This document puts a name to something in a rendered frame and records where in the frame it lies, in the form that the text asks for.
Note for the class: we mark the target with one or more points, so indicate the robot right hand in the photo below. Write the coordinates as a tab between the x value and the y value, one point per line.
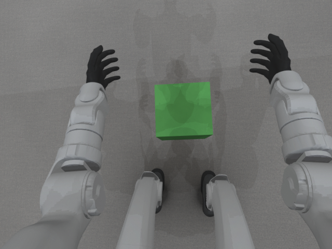
278	56

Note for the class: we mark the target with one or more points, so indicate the robot left shin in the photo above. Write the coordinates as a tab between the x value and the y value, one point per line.
147	174

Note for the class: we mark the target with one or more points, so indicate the robot right forearm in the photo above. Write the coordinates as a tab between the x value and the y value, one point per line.
300	123

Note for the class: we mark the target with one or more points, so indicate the carton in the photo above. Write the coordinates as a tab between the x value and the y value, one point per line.
183	111

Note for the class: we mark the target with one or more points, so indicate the right robot upper arm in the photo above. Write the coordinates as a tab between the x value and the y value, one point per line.
307	188

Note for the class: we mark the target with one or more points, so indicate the robot left forearm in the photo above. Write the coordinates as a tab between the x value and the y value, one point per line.
84	135

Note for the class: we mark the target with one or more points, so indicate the right robot thigh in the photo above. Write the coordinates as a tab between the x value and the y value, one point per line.
231	229

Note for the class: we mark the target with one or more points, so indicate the left robot upper arm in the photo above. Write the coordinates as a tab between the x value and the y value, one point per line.
69	201

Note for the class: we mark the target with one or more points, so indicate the robot left hand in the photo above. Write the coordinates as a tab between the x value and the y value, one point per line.
95	72

